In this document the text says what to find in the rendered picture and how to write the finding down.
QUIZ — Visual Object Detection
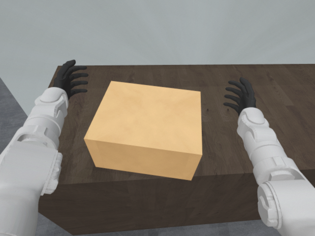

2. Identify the right robot hand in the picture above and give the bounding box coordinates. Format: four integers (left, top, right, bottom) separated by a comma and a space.
224, 77, 256, 116

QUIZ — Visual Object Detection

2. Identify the left robot upper arm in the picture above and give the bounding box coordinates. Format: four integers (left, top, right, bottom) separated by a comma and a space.
0, 141, 63, 236

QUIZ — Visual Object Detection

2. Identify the pedestal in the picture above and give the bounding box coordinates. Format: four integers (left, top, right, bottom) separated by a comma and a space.
38, 64, 315, 236

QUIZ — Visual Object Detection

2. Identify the right robot upper arm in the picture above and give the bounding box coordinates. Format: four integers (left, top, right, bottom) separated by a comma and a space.
257, 179, 315, 236

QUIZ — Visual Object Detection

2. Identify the carton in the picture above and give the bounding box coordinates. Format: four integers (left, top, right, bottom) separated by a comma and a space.
84, 81, 202, 180

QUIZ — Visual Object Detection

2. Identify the robot left forearm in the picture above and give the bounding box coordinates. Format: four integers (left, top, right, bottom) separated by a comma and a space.
0, 87, 68, 172

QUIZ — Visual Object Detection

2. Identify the robot right forearm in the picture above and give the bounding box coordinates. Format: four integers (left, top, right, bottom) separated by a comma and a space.
237, 107, 315, 190

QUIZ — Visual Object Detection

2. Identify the left robot hand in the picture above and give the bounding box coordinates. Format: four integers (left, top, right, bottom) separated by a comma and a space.
53, 60, 88, 100

